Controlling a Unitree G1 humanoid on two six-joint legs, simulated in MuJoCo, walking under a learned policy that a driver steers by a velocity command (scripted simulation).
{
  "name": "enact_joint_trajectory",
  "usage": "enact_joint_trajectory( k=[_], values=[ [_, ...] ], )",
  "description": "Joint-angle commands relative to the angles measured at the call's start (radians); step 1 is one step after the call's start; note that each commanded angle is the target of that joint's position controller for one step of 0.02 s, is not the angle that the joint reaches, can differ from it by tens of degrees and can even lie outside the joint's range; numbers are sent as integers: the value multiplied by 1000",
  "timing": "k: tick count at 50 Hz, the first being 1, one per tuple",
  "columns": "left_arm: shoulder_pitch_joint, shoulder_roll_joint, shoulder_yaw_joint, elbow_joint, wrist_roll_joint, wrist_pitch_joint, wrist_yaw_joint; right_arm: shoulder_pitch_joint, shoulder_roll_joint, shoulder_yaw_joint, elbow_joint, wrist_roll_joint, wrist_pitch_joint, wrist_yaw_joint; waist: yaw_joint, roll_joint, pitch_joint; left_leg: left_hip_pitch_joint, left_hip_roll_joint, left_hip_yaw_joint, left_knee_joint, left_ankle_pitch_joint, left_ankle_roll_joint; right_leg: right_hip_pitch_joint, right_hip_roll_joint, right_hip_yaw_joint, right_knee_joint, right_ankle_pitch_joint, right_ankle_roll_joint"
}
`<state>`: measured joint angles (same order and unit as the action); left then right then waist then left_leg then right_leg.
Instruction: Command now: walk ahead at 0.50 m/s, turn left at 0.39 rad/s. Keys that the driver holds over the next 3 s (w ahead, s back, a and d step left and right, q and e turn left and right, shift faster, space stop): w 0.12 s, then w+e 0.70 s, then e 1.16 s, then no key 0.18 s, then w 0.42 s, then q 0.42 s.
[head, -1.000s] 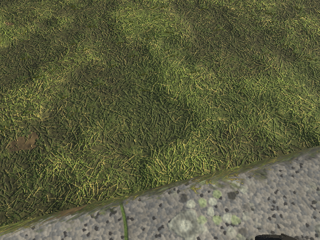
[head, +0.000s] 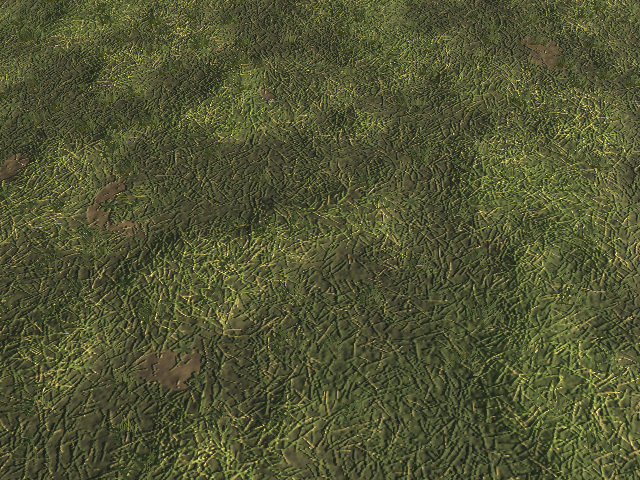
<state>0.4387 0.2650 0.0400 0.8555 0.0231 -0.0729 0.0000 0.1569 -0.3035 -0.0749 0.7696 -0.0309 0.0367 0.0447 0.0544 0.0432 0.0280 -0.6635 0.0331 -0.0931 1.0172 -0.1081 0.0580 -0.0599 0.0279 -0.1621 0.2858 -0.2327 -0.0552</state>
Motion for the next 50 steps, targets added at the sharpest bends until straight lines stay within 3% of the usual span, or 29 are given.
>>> enact_joint_trajectory(
  k=[1,8,9,12,14,16,17,19,21,22,23,24,25,26,27,28,29,30,31,32,35,39,42,44,46,47,48,49,50],
  values=[
    [69,125,26,-23,22,-21,-4,53,-49,-14,-11,-12,1,-8,-26,-114,-15,-101,-9,-9,79,113,22,96,-299,169,-16,434,-152],
    [150,130,25,38,17,-15,1,-148,-31,-7,-31,-34,-25,7,9,-147,95,-108,4,101,-37,38,36,87,-323,161,73,392,-151],
    [233,126,27,85,26,-28,11,-236,-32,-12,-58,-30,-37,5,49,-200,129,-291,73,-23,-51,145,38,269,-364,266,99,322,-143],
    [331,154,42,124,42,-38,37,-457,-70,-21,-130,-17,-80,-6,151,-150,184,-639,122,-32,-162,35,-17,539,-402,405,124,166,-177],
    [250,111,32,118,37,-44,54,-483,-53,-9,-143,-1,-106,15,113,-85,229,-470,160,-40,-351,239,-38,336,-363,369,123,102,-145],
    [86,99,20,72,14,-42,38,-346,36,22,-75,22,-107,59,52,-11,171,194,92,81,-533,639,-18,-169,-239,220,105,-98,-81],
    [58,124,30,63,1,-40,33,-260,16,15,-23,27,-92,63,28,-23,119,383,78,83,-494,745,-26,-254,-209,195,155,-154,-71],
    [5,143,38,55,10,-28,31,-25,-42,0,87,21,-70,28,-60,-56,34,482,104,77,-545,728,-42,-134,-178,180,423,-83,-60],
    [49,127,44,98,3,16,44,332,-124,-32,223,-21,-76,-12,-216,19,-125,844,90,113,-678,755,-51,-176,-95,139,1039,5,-20],
    [81,81,50,124,-5,27,49,410,-177,-45,268,-44,-81,-9,-241,180,-114,962,150,64,-644,719,-49,-379,19,166,1493,-629,-2],
    [314,-1,42,131,-57,18,44,396,-201,-14,243,-54,-106,3,-67,272,-220,1140,286,28,-248,1347,-111,-623,19,318,1674,-749,5],
    [381,-6,34,150,-71,2,61,389,-195,-29,229,-10,-101,8,-54,322,-344,1171,410,-114,-253,1285,-66,-731,-32,334,1655,-581,-7],
    [302,-9,28,158,-46,11,67,332,-140,-17,213,-4,-96,7,-56,224,-284,995,388,-168,-389,927,-52,-764,-47,266,1635,-435,5],
    [261,-16,21,142,-16,26,59,224,-135,-10,175,-5,-98,-9,-9,214,-248,826,416,-228,-515,436,-14,-763,-69,228,1568,-271,15],
    [167,-10,17,110,19,52,41,159,-138,-14,148,-1,-102,-24,-6,261,-245,680,449,-324,-626,60,32,-737,-109,189,1608,-206,0],
    [60,19,20,72,38,75,19,136,-107,-3,134,10,-118,-28,-18,217,-179,530,457,-329,-677,-78,90,-713,-126,179,1618,-205,-15],
    [-41,39,30,38,27,84,2,47,-46,16,125,11,-133,-23,14,118,-72,349,395,-196,-718,-160,56,-655,-164,237,1358,-16,-21],
    [-92,21,29,20,1,93,-19,45,-45,17,135,7,-143,-28,30,126,39,204,342,-97,-788,-154,52,-587,-160,216,1192,75,-7],
    [-137,2,24,6,4,93,-32,55,-36,18,152,3,-152,-38,29,125,71,192,300,-43,-815,-162,58,-582,-145,214,1099,147,14],
    [-159,-7,20,-11,19,88,-33,102,-40,17,157,3,-162,-44,19,131,65,243,343,-66,-793,-64,97,-615,-149,222,1045,172,25],
    [-237,-29,5,-33,18,70,-38,213,13,28,182,15,-156,-56,-1,45,45,414,314,54,-753,171,99,-660,-132,219,815,205,0],
    [-444,-30,-6,-97,5,68,-77,295,-18,24,196,13,-133,-69,-62,27,91,493,279,206,-803,248,52,-575,-94,85,554,250,-51],
    [-502,-36,-9,-119,8,62,-82,336,-35,16,206,9,-114,-74,-82,-11,105,627,272,275,-742,389,47,-557,-68,39,439,153,-78],
    [-462,-39,-5,-111,17,54,-72,340,-63,9,203,9,-102,-80,-71,1,47,695,255,329,-576,736,43,-461,3,-18,391,48,-97],
    [-293,-12,11,-62,22,39,-55,338,-87,0,195,16,-86,-81,-11,25,-82,678,247,351,-265,793,28,-240,72,-16,293,45,-132],
    [-168,53,36,-30,37,27,-40,318,-91,-5,177,28,-87,-76,62,2,-165,523,215,357,-13,531,-13,-20,15,89,204,191,-177],
    [-168,195,69,-33,31,27,-28,362,27,15,119,17,-86,-65,-22,-228,-264,193,76,349,331,-483,-62,260,-325,473,307,797,-283],
    [-53,245,81,-39,-14,50,-21,281,-28,5,62,17,-77,-60,51,-178,-367,-15,-48,154,492,-549,-91,380,-425,768,201,885,-417],
    [-102,221,77,-43,-18,65,-6,193,-27,5,42,22,-77,-62,40,-89,-254,-83,12,91,466,-445,-88,286,-411,642,148,849,-387]
  ],
)
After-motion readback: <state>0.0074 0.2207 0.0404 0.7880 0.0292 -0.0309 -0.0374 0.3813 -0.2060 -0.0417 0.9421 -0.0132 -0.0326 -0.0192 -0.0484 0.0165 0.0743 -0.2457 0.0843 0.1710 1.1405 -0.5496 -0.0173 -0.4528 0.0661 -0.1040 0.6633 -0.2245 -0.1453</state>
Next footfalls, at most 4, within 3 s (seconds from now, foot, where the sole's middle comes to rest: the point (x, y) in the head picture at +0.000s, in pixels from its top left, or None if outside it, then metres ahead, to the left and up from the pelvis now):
0.44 left None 0.43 0.26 -0.95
0.94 right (341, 451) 0.62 0.04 -0.95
1.50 left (280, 408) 0.72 0.20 -0.95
2.00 right None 0.54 0.09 -0.95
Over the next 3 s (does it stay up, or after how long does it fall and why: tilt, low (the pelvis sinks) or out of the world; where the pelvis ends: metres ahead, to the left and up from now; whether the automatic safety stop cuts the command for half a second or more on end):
stays up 0.75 0.03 -0.17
